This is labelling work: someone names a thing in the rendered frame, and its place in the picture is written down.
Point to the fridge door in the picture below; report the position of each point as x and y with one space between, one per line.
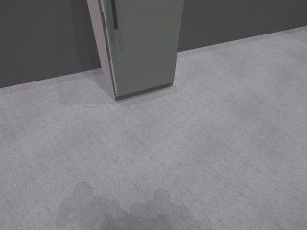
143 50

